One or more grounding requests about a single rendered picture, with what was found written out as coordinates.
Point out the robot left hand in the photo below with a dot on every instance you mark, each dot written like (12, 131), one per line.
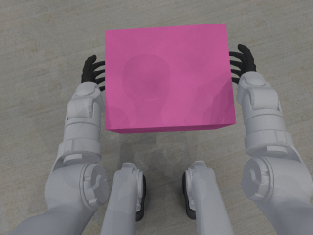
(89, 75)

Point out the robot left shin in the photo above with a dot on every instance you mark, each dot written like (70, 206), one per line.
(130, 165)

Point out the carton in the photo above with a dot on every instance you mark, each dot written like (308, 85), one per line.
(168, 78)

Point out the left robot foot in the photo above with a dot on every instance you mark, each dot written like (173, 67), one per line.
(139, 214)

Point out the robot right hand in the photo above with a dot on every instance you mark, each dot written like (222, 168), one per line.
(246, 65)

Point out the robot left upper arm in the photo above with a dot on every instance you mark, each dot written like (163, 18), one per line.
(73, 194)

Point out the left robot forearm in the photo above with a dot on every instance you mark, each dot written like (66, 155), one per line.
(81, 141)

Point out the right robot forearm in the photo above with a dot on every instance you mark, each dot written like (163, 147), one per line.
(266, 133)

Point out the robot right upper arm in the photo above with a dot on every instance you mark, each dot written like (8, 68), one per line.
(282, 189)

